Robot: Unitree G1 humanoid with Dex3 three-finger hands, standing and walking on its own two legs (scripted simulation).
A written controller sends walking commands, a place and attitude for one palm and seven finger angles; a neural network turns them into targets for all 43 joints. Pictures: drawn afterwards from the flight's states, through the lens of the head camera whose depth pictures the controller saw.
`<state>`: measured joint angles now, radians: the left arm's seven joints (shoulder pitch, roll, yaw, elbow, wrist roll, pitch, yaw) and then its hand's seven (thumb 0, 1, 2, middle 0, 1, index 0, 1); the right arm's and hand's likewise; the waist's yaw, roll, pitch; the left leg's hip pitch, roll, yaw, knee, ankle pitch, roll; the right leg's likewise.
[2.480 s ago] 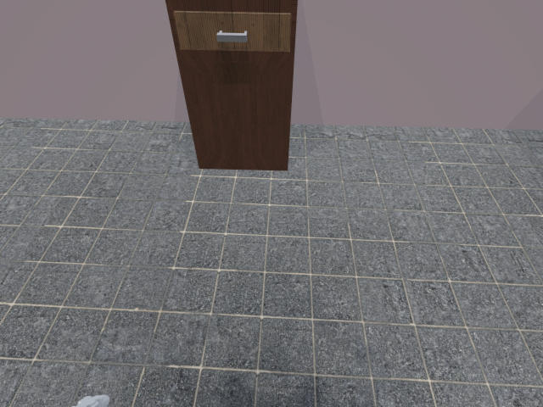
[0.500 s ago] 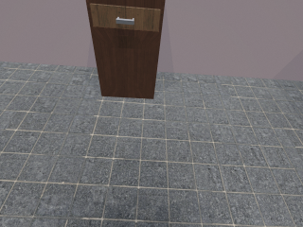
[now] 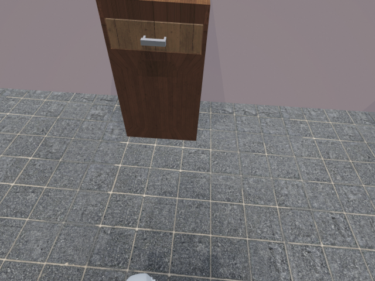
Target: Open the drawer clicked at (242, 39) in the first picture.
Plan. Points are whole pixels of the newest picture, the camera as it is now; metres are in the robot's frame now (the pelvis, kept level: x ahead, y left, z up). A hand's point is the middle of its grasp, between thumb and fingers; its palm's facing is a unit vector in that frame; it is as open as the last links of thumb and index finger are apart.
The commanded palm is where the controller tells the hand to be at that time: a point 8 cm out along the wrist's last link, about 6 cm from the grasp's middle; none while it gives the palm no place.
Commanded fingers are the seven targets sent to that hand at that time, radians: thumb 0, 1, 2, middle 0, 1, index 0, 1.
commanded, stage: walk to a spot facing it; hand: left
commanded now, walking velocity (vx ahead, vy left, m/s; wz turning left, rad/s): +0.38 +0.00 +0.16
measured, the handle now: (154, 40) +1.14 +0.18 -0.02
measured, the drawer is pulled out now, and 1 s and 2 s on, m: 0.00 0.00 0.00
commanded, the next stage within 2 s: take the last steps up to it in 0.34 s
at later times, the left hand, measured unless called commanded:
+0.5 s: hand (109, 238) +0.26 +0.21 -0.16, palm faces +0.00 -0.99 -0.17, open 7.3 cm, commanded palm none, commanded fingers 0.00 0.90 0.90 -0.20 -0.30 -0.20 -0.30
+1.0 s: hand (132, 194) +0.40 +0.18 -0.17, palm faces +0.05 -0.99 -0.15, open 7.3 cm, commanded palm none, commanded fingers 0.00 0.90 0.90 -0.20 -0.30 -0.20 -0.30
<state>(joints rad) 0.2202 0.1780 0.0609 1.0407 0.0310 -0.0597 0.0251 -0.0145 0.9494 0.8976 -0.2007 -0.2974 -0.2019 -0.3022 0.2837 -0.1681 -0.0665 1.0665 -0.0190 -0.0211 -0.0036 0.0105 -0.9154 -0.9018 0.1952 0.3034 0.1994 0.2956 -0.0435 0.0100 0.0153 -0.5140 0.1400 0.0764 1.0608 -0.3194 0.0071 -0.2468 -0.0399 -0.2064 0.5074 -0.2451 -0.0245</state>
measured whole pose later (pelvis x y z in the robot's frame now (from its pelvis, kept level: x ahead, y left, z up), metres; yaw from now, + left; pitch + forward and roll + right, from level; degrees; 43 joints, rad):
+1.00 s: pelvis +0.41 +0.01 +0.01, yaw -2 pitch -1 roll -1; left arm 0.33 0.15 0.04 1.11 0.03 -0.04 0.00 0.00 0.92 0.90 -0.20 -0.30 -0.20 -0.30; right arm 0.20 -0.19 -0.06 1.05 -0.02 -0.02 0.01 0.02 -0.94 -0.90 0.20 0.30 0.20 0.30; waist 0.02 0.00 0.00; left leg -0.40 0.12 0.13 0.66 -0.27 -0.02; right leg -0.14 -0.04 -0.16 0.44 -0.27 -0.01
